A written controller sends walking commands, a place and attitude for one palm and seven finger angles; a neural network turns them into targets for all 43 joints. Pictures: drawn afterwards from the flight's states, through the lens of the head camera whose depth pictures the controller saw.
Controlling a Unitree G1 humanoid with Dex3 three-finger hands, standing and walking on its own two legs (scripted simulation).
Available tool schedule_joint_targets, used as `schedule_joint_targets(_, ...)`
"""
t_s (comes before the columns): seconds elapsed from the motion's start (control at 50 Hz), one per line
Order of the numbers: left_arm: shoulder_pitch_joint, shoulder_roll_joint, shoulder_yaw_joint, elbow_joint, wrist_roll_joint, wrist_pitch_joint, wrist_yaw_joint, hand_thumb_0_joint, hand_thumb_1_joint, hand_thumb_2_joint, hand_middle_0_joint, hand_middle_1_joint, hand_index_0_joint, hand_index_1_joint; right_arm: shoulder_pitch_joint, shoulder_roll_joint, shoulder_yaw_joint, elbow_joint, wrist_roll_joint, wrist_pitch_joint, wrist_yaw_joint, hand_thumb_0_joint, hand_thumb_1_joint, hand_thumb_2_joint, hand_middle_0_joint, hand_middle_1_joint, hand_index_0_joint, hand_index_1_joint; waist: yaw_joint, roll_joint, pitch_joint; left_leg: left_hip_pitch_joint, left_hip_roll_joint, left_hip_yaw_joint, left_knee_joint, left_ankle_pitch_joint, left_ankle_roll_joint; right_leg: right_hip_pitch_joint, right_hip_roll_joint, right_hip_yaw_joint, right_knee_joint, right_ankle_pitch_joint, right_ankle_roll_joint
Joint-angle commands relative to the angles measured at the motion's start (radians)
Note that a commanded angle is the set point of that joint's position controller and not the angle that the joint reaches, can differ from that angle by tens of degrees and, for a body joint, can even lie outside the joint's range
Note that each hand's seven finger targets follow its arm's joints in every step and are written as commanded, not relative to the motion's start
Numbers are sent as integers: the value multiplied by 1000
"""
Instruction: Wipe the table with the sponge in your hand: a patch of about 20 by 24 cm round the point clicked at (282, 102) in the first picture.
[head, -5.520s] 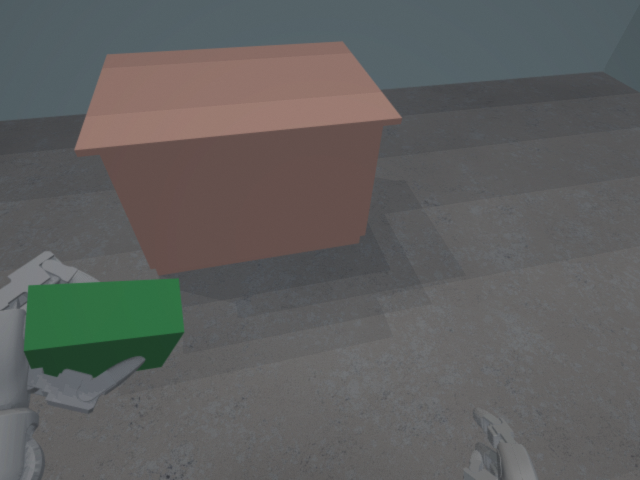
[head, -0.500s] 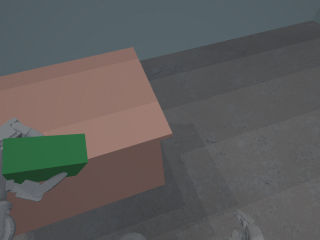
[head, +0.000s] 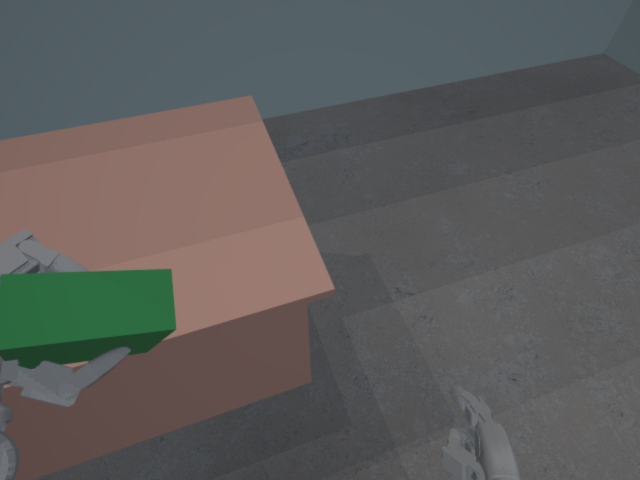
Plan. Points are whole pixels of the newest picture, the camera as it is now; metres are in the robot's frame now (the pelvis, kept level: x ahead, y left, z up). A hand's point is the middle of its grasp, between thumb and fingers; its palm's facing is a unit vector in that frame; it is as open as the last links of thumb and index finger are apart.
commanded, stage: come to a stop and stand still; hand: left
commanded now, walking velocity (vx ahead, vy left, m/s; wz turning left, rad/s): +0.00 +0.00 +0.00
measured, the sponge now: (112, 319) +0.23 +0.20 +0.16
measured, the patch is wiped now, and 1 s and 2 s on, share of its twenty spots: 0.00 0.00 0.00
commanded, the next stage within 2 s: look again from close up in 1.36 s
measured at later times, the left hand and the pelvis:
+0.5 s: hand (25, 278) +0.23 +0.25 +0.21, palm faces +0.45 -0.77 -0.45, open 9.5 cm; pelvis -0.02 -0.02 +0.00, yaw -1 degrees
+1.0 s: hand (38, 297) +0.24 +0.27 +0.17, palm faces +0.32 -0.85 -0.42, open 9.5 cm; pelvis +0.00 +0.04 +0.01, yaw -3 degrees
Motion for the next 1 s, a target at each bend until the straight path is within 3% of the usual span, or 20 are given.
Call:
schedule_joint_targets(0.0, -38, 139, 99, -149, -23, -37, 19, 0, 100, 1300, -1200, -1600, -1200, -1600, -46, -145, -61, -125, 3, -36, -17, 0, -900, -900, 200, 300, 200, 300, -9, -97, -190, 15, -6, -36, 76, -9, 1, 73, -184, 293, -232, 376, -48)
schedule_joint_targets(0.04, -78, 145, 98, -130, -28, -31, 22, 0, 100, 1300, -1200, -1600, -1200, -1600, -56, -133, -52, -107, 2, -26, -12, 0, -900, -900, 200, 300, 200, 300, -8, -166, -173, -45, -46, -84, 200, -171, -2, 87, -280, 356, -261, 493, -113)
schedule_joint_targets(0.08, -127, 147, 97, -136, -21, -35, 24, 0, 100, 1300, -1200, -1600, -1200, -1600, -87, -120, -35, -100, 1, -20, -18, 0, -900, -900, 200, 300, 200, 300, -6, -140, -174, -61, -41, -112, 160, -184, 6, 145, -266, 294, -218, 596, -109)
schedule_joint_targets(0.14, -84, 141, 96, -114, -12, -38, 24, 0, 100, 1300, -1200, -1600, -1200, -1600, -88, -129, -36, -104, -6, -6, -31, 0, -900, -900, 200, 300, 200, 300, 3, -110, -221, 5, -54, -78, -41, -17, 17, 239, -189, 189, -153, 651, -57)
schedule_joint_targets(0.2, -53, 139, 77, -151, -17, -42, 19, 0, 100, 1300, -1200, -1600, -1200, -1600, -90, -170, -61, -127, 2, 7, -32, 0, -900, -900, 200, 300, 200, 300, 15, 36, -227, 139, 65, -147, -122, 305, 46, 147, -112, 165, -160, 353, -2)
schedule_joint_targets(0.26, -51, 144, 78, -188, -14, -42, 20, 0, 100, 1300, -1200, -1600, -1200, -1600, -103, -168, -53, -138, -1, 20, -33, 0, -900, -900, 200, 300, 200, 300, 6, 136, -189, 40, 78, -184, -135, 288, 54, 189, -77, 136, -165, 322, 2)
schedule_joint_targets(0.34, -32, 152, 88, -177, -18, -44, 27, 0, 100, 1300, -1200, -1600, -1200, -1600, -80, -174, -59, -140, 2, 10, -34, 0, -900, -900, 200, 300, 200, 300, 7, 91, -206, 23, 42, -152, -118, 178, 41, 203, -90, 168, -201, 306, -8)
schedule_joint_targets(0.36, -1092, 907, 392, -457, -28, -188, 14, 0, 100, 1300, -1200, -1600, -1200, -1600, 66, -214, 84, -268, 74, -4, -95, 0, -900, -900, 200, 300, 200, 300, -60, 200, 14, -266, -8, -183, -166, -135, 74, 186, -33, 93, -156, 65, 49)
schedule_joint_targets(0.38, -655, 397, 335, 85, -13, -130, -2, 0, 100, 1300, -1200, -1600, -1200, -1600, -24, -117, -34, -159, 63, -53, -52, 0, -900, -900, 200, 300, 200, 300, 8, 43, -69, -97, 32, -127, -69, -77, 58, -27, -86, 113, -208, -176, 12)
schedule_joint_targets(0.4, -462, 321, 249, 143, -33, -124, -18, 0, 100, 1300, -1200, -1600, -1200, -1600, -49, -172, -50, -143, 20, -59, -21, 0, -900, -900, 200, 300, 200, 300, 39, 68, -66, -2, -39, -122, 1, -96, 37, -48, -91, 247, -290, -105, -37)
schedule_joint_targets(0.42, -339, 306, 236, 128, -34, -139, -27, 0, 100, 1300, -1200, -1600, -1200, -1600, -5, -197, -65, -140, 3, -63, 2, 0, -900, -900, 200, 300, 200, 300, 37, 1, -89, -38, -57, -113, 59, -122, 34, -12, -154, 325, -332, -88, -46)
schedule_joint_targets(0.44, -173, 222, 187, 129, -43, -141, -34, 0, 100, 1300, -1200, -1600, -1200, -1600, 6, -201, -77, -132, 11, -62, 25, 0, -900, -900, 200, 300, 200, 300, 51, -81, -115, -80, -62, -101, 102, -108, 37, 68, -202, 386, -358, -49, -36)
schedule_joint_targets(0.48, -46, 96, 85, 27, -52, -150, -39, 0, 100, 1300, -1200, -1600, -1200, -1600, 8, -191, -73, -130, 28, -67, 70, 0, -900, -900, 200, 300, 200, 300, 51, -106, -171, -70, -48, -112, 81, -58, 43, 166, -212, 335, -311, 112, -36)
schedule_joint_targets(0.54, -89, 90, 47, -106, -32, -124, -25, 0, 100, 1300, -1200, -1600, -1200, -1600, -41, -207, -75, -117, 24, -70, 69, 0, -900, -900, 200, 300, 200, 300, 23, -73, -131, 69, -28, -131, -60, -12, 49, 45, -131, 225, -301, 46, 3)
schedule_joint_targets(0.56, -117, 132, 74, -136, -28, -121, -15, 0, 100, 1300, -1200, -1600, -1200, -1600, -59, -217, -76, -114, 20, -69, 58, 0, -900, -900, 200, 300, 200, 300, 22, -1, -134, 97, -18, -145, -98, 26, 53, 44, -101, 205, -278, 58, 1)
schedule_joint_targets(0.6, -161, 167, 117, -204, -9, -125, -4, 0, 100, 1300, -1200, -1600, -1200, -1600, -88, -211, -69, -125, 3, -68, 39, 0, -900, -900, 200, 300, 200, 300, 19, 94, -133, 48, 11, -191, -171, -22, 63, 81, -65, 165, -241, 51, -4)
schedule_joint_targets(0.66, -209, 263, 222, -268, 6, -126, 10, 0, 100, 1300, -1200, -1600, -1200, -1600, -100, -204, -63, -130, -12, -62, 19, 0, -900, -900, 200, 300, 200, 300, 21, 133, -172, -20, 27, -226, -203, -36, 70, 177, -48, 143, -194, 117, -8)
schedule_joint_targets(0.8, -62, 154, 164, -241, -10, -114, -7, 0, 100, 1300, -1200, -1600, -1200, -1600, -75, -198, -72, -125, -11, -72, 25, 0, -900, -900, 200, 300, 200, 300, 12, 106, -262, 73, 22, -190, -114, 277, 46, 218, -57, 110, -160, 374, -16)
schedule_joint_targets(0.9, -27, 103, 115, -134, -10, -89, -22, 0, 100, 1300, -1200, -1600, -1200, -1600, -64, -205, -78, -124, -5, -45, 27, 0, -900, -900, 200, 300, 200, 300, 4, 24, -202, 51, 33, -199, -149, 244, 40, 177, -48, 103, -173, 339, -5)
schedule_joint_targets(0.98, -91, 124, 115, -161, -6, -89, -24, 0, 100, 1300, -1200, -1600, -1200, -1600, -77, -193, -73, -136, -7, -28, 15, 0, -900, -900, 200, 300, 200, 300, 6, 60, -201, 71, 35, -207, -166, 270, 36, 163, -48, 92, -166, 324, -5)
